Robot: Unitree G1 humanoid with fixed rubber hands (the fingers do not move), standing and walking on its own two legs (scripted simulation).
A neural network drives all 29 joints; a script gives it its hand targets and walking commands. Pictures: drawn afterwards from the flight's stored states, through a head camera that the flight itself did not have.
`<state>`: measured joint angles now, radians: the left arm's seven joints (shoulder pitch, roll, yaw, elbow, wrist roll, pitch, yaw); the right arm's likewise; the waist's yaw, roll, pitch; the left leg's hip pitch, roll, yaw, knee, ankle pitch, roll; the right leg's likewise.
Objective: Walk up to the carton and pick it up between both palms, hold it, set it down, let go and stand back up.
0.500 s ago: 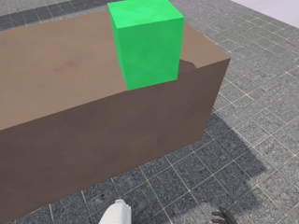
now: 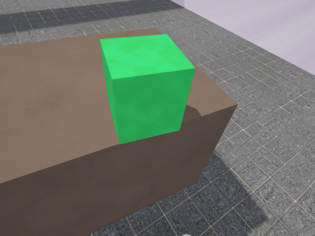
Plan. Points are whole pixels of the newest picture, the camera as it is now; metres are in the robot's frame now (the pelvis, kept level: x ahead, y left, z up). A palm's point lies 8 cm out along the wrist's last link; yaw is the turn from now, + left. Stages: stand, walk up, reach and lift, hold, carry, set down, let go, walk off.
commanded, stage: walk up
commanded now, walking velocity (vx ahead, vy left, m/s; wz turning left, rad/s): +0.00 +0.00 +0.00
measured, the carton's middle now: (143, 89) +0.53 +0.06 +0.09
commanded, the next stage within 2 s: none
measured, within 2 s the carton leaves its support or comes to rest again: neither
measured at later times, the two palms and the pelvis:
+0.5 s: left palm out of the picture -0.02 +0.17 -0.16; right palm out of the picture -0.04 -0.25 -0.16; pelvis +0.00 -0.03 -0.01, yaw +1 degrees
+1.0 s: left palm out of the picture -0.05 +0.20 -0.15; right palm out of the picture -0.05 -0.18 -0.15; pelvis +0.00 +0.00 +0.00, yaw -1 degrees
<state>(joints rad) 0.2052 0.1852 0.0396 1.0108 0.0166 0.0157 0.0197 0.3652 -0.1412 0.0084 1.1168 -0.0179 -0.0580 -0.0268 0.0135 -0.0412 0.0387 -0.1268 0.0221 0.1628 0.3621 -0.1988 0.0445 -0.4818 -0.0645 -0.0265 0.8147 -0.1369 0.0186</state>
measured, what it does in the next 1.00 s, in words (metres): steps on the spot: right foot, then left foot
